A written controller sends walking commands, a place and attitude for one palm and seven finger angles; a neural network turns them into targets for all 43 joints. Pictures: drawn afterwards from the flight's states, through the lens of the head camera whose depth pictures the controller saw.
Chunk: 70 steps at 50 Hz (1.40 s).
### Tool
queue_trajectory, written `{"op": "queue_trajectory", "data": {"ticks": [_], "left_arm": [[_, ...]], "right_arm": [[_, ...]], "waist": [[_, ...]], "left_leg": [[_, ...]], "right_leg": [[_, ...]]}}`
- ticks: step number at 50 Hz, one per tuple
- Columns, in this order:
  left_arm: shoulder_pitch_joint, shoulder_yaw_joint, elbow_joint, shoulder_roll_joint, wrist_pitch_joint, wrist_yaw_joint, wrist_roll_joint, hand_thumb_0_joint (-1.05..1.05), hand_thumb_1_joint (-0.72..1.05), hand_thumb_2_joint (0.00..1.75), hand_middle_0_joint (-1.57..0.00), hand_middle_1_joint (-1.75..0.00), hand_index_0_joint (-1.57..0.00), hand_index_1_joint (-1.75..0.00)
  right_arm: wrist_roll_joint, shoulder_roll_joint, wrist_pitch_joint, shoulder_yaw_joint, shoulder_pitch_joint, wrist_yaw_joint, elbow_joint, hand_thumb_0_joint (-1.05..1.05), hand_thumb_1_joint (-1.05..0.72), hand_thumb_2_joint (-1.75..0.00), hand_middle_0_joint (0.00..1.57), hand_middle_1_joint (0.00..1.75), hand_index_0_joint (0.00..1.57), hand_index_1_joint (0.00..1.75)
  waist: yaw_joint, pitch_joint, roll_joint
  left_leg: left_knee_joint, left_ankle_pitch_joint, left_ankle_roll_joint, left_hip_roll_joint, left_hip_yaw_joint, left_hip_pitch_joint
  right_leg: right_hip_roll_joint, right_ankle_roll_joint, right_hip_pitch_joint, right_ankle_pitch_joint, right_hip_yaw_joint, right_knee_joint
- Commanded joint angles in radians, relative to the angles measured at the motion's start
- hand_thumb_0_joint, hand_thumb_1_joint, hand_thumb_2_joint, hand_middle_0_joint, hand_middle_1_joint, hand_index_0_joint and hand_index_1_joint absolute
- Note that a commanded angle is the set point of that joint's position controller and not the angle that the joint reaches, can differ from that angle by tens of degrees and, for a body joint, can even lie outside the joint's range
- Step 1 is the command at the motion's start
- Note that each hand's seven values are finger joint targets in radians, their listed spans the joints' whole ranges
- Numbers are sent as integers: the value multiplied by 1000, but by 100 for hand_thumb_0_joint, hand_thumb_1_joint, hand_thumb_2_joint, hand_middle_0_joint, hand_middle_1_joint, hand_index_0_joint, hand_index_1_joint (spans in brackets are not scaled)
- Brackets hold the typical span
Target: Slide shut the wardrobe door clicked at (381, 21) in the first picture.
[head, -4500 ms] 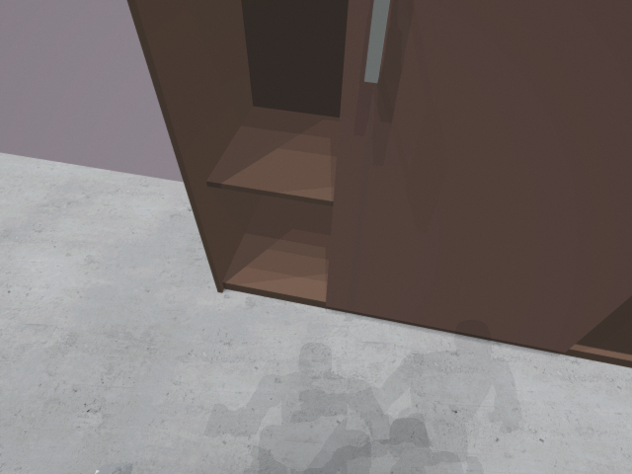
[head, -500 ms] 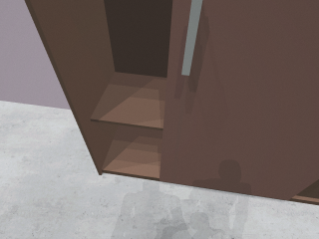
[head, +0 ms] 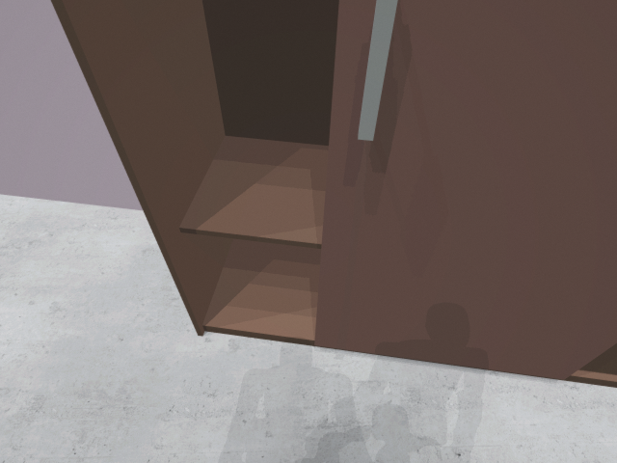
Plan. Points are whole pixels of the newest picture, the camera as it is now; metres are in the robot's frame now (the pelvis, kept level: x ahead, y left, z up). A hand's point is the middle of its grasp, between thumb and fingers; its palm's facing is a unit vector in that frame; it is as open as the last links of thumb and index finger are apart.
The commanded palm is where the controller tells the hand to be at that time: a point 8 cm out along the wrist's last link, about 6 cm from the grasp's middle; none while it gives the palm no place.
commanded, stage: come to a stop and stand still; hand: right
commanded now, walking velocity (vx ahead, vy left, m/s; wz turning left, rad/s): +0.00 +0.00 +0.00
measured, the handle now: (376, 57) +0.57 -0.05 +0.26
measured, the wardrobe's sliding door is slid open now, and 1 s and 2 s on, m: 0.40 0.40 0.40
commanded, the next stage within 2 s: look again from close up in 0.54 s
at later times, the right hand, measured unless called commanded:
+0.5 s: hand out of the picture +0.01 -0.14 -0.18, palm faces +0.03 +0.99 -0.17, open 7.3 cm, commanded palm none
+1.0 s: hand out of the picture +0.06 -0.17 -0.18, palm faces +0.01 +0.98 -0.22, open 7.3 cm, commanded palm none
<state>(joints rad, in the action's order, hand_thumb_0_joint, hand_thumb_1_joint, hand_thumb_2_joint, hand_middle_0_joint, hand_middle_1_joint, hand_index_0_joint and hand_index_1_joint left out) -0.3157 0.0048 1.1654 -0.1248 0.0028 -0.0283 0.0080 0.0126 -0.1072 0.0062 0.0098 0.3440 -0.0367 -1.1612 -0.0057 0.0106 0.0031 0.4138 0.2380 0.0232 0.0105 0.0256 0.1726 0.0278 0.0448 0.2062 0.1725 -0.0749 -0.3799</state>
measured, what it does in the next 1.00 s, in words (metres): stands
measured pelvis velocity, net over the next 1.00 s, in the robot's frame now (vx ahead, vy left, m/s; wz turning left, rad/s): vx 0.04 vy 0.00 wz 0.00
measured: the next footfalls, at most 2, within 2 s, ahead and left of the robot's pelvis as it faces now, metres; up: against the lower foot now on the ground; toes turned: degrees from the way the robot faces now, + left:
none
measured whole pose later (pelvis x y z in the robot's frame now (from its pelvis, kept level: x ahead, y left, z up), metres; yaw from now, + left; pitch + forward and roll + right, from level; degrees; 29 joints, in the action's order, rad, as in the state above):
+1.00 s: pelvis +0.04 +0.00 -0.01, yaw +0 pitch +0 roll +0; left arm -0.27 0.02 1.10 -0.17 -0.02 -0.03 0.01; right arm 0.01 -0.16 0.03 0.02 0.29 -0.04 -1.08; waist 0.00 0.01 -0.01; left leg 0.51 0.36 0.03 0.01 0.02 0.14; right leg 0.02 0.04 0.19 0.31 -0.07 -0.51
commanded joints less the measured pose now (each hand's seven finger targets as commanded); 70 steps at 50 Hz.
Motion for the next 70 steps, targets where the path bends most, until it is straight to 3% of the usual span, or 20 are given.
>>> {"op": "queue_trajectory", "data": {"ticks": [1,11,19,31,32,33,34,35,36,38,39,42,46,56,70], "left_arm": [[-62,-12,-22,-76,-17,-10,0,0,90,90,-20,-30,-20,-30],[-40,-8,-19,-77,-19,-11,1,0,90,90,-20,-30,-20,-30],[-33,-5,-18,-87,-27,-15,2,0,90,90,-20,-30,-20,-30],[-22,-3,-14,-94,-26,-17,2,0,90,90,-20,-30,-20,-30],[69,-5,-95,-125,-42,1,-8,0,90,90,-20,-30,-20,-30],[10,-4,-122,-77,-29,6,0,0,90,90,-20,-30,-20,-30],[-30,-9,-116,-80,-27,7,4,0,90,90,-20,-30,-20,-30],[-45,-5,-118,-83,-25,11,9,0,90,90,-20,-30,-20,-30],[-40,-5,-121,-88,-31,10,11,0,90,90,-20,-30,-20,-30],[-39,-5,-125,-101,-42,2,8,0,90,90,-20,-30,-20,-30],[-39,-4,-125,-109,-44,-2,7,0,90,90,-20,-30,-20,-30],[-32,-3,-121,-120,-41,-7,7,0,90,90,-20,-30,-20,-30],[-19,-1,-108,-126,-40,-8,7,0,90,90,-20,-30,-20,-30],[1,1,-86,-138,-42,-8,7,0,90,90,-20,-30,-20,-30],[-3,1,-58,-128,-42,-12,3,0,90,90,-20,-30,-20,-30]], "right_arm": [[-3,-82,14,-12,61,-10,24,0,-90,-90,20,30,20,30],[-4,-84,15,-11,62,-11,28,0,-90,-90,20,30,20,30],[-6,-94,20,-13,56,-11,28,0,-90,-90,20,30,20,30],[-6,-104,19,-13,49,-13,29,0,-90,-90,20,30,20,30],[15,-133,51,-11,106,-46,21,0,-90,-90,20,30,20,30],[4,-165,57,-17,66,-41,70,0,-90,-90,20,30,20,30],[2,-145,59,-10,20,-32,90,0,-90,-90,20,30,20,30],[-1,-150,59,-12,6,-26,105,0,-90,-90,20,30,20,30],[-4,-136,60,-12,15,-23,107,0,-90,-90,20,30,20,30],[-4,-130,58,-10,35,-20,104,0,-90,-90,20,30,20,30],[-6,-131,55,-9,38,-19,101,0,-90,-90,20,30,20,30],[-5,-130,40,-9,30,-18,104,0,-90,-90,20,30,20,30],[-5,-139,30,-10,23,-16,108,0,-90,-90,20,30,20,30],[-3,-152,17,-13,8,-10,112,0,-90,-90,20,30,20,30],[-2,-142,17,-11,27,-8,86,0,-90,-90,20,30,20,30]], "waist": [[-3,72,20],[2,86,11],[3,38,6],[6,56,7],[43,98,41],[-16,44,59],[-36,18,19],[-29,-5,-17],[-26,-10,-50],[-12,-51,-41],[-8,-56,-9],[-3,11,13],[4,41,5],[11,53,3],[9,34,6]], "left_leg": [[-111,-17,7,-111,-116,82],[-113,-53,5,-111,-111,73],[-102,-157,6,-115,-108,20],[-106,-200,7,-116,-106,2],[-84,-566,-37,-170,-153,27],[-76,-455,8,-201,-189,6],[-63,-275,45,-183,-166,28],[-41,-191,52,-149,-136,20],[-14,-200,56,-130,-131,19],[36,-320,51,-116,-108,-16],[47,-355,47,-114,-102,-29],[47,-300,40,-105,-94,-1],[36,-228,32,-99,-90,9],[12,-134,24,-98,-92,13],[0,-170,21,-102,-95,7]], "right_leg": [[-126,-9,-23,17,134,71],[-128,-10,-37,-30,128,65],[-136,-10,-77,-127,122,52],[-137,-12,-85,-153,119,50],[-130,-39,34,-140,72,-178],[-91,-31,41,105,91,-151],[-93,-32,26,102,93,-135],[-92,-22,16,52,92,-122],[-101,-14,14,-23,105,-107],[-122,0,-19,-183,117,-107],[-126,2,-27,-219,117,-110],[-127,4,-7,-208,120,-90],[-127,10,-3,-195,125,-65],[-130,16,-8,-132,131,-16],[-136,17,-48,-155,123,-14]]}}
